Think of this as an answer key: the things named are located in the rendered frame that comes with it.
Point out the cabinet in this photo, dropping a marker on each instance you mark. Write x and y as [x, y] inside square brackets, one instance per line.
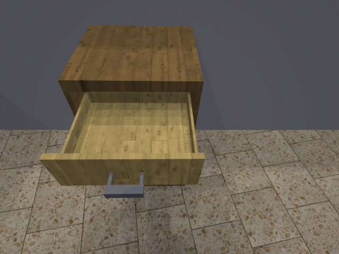
[126, 58]

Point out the drawer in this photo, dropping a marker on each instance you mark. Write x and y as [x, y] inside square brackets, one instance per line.
[128, 133]

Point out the handle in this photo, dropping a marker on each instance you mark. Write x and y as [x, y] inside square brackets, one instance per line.
[124, 191]

